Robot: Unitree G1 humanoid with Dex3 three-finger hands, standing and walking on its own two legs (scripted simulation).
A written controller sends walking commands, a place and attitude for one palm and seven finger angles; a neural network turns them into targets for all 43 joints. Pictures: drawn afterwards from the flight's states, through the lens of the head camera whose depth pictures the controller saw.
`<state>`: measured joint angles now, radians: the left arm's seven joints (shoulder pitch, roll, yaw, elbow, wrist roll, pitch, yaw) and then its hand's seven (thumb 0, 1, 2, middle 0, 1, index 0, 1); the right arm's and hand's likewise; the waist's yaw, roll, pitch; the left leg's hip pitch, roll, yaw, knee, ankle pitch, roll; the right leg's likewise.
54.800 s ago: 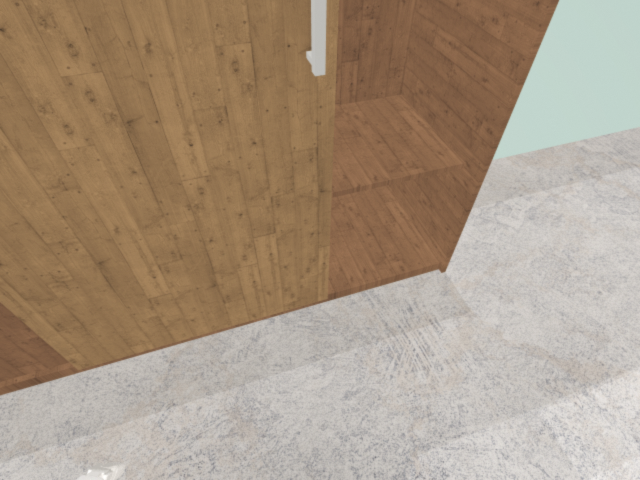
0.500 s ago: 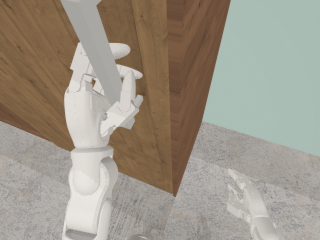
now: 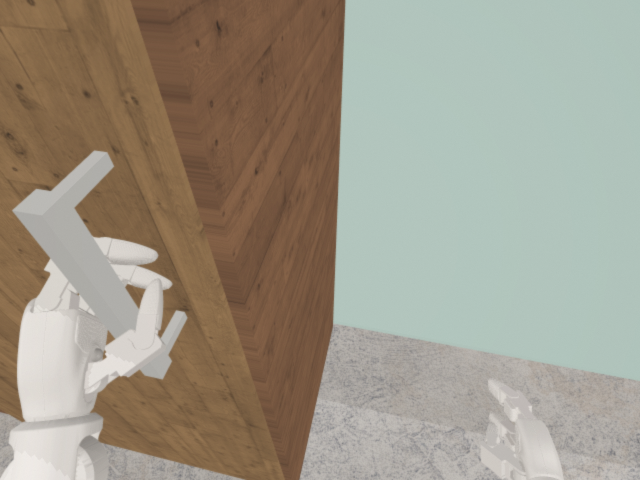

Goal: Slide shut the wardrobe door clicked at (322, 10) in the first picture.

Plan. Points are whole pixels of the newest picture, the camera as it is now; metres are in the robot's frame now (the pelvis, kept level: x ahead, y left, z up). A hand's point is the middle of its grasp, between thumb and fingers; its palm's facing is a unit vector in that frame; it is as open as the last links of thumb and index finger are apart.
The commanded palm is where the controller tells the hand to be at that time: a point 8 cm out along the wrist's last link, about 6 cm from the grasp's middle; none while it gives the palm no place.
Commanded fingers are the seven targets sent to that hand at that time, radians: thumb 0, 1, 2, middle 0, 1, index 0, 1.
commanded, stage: stop walking and hold the door there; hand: left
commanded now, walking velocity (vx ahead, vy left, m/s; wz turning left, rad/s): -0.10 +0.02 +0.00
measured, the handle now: (130, 284) +0.22 +0.19 +0.22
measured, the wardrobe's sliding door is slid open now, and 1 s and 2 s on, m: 0.00 0.00 0.00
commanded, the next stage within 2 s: none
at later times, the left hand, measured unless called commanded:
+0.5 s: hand (154, 329) +0.20 +0.17 +0.18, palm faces +0.65 -0.72 -0.23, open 7.3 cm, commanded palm +0.15 +0.17 +0.16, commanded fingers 0.00 0.90 0.90 -0.45 -1.40 -0.45 -1.40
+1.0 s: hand (157, 344) +0.18 +0.16 +0.19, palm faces +0.48 -0.87 -0.13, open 7.3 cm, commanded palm +0.14 +0.17 +0.16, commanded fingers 0.00 0.90 0.90 -0.45 -1.40 -0.45 -1.40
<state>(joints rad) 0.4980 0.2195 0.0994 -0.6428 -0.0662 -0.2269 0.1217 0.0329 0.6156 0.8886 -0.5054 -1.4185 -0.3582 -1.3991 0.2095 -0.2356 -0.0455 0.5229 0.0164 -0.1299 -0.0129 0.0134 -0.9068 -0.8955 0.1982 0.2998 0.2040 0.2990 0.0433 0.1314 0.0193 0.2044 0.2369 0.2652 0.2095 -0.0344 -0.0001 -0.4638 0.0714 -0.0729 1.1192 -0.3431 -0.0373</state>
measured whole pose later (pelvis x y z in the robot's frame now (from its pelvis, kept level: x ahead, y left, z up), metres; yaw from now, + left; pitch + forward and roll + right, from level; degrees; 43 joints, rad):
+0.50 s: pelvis -0.05 -0.09 -0.14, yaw -5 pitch -10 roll +11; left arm -0.01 0.41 0.66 -0.23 -0.12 -0.02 0.12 -0.35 0.73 0.86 -0.47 -1.41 0.00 -1.16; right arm 0.17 -0.23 -0.02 0.66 0.02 0.02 -0.01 0.01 -0.91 -0.90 0.20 0.30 0.20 0.30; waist 0.01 0.01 0.11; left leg -0.32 -0.07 0.07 1.06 -0.61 0.01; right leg -0.87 0.07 0.21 1.21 -0.30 0.15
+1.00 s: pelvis -0.18 -0.10 -0.05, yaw -13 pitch -5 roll +2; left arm -0.15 0.49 0.51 0.08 -0.05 -0.07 0.19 -0.14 0.76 0.81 -0.46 -1.40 0.01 -1.14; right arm 0.24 -0.31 -0.08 0.62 0.04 -0.10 -0.06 0.01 -0.91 -0.90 0.19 0.30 0.20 0.30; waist -0.03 -0.05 -0.03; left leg -0.21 0.00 0.10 0.54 -0.23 0.05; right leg -0.54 0.00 0.00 1.14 -0.35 0.01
